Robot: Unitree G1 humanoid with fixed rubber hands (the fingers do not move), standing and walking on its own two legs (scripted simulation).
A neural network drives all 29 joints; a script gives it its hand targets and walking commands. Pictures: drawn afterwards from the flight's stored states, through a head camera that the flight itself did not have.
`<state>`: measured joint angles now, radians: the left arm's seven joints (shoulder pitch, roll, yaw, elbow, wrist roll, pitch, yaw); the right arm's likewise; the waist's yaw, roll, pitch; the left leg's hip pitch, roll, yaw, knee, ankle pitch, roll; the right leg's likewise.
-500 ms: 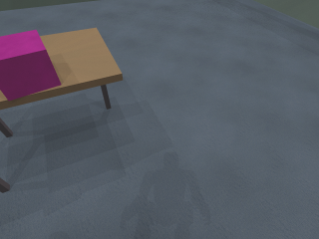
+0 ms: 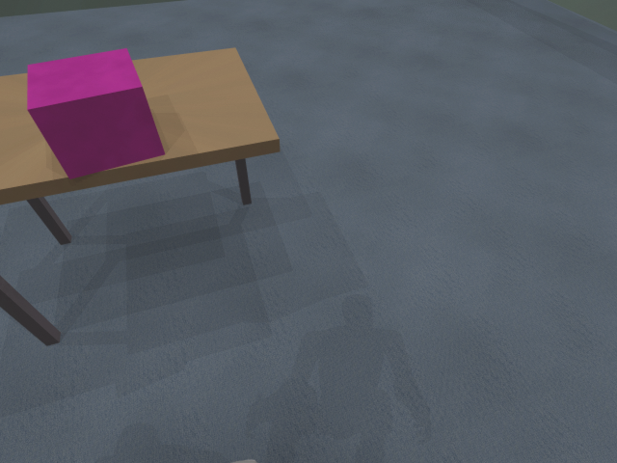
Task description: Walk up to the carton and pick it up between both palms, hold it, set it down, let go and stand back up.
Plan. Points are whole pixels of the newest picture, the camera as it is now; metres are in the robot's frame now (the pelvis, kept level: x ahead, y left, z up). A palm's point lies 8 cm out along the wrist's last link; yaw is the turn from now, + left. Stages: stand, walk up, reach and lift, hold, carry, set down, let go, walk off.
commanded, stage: walk up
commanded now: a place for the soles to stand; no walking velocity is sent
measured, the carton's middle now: (99, 111) +0.86 +0.46 +0.00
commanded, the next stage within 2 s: none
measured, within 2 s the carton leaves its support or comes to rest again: neither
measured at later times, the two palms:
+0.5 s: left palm out of the picture +0.16 +0.38 -0.12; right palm (399, 412) +0.23 -0.14 -0.13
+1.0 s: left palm out of the picture +0.17 +0.50 -0.15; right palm (273, 265) +0.50 +0.06 -0.12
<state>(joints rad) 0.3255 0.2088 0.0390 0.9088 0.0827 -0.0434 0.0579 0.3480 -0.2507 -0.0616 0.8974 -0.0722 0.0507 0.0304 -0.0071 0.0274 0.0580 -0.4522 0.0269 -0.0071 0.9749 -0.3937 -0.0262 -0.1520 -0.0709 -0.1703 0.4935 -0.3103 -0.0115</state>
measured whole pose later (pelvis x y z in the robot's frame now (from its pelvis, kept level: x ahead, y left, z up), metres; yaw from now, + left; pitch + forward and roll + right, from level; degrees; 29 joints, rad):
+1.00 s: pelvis +0.29 +0.25 -0.03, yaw +24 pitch -4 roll -1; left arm 0.48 0.30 0.05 0.72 0.03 0.01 0.00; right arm 0.25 -0.26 -0.03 0.69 -0.03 -0.03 0.03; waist 0.02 -0.01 0.11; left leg -0.41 0.03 0.05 0.80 -0.33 0.04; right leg -0.33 -0.11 -0.01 1.22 -0.51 -0.02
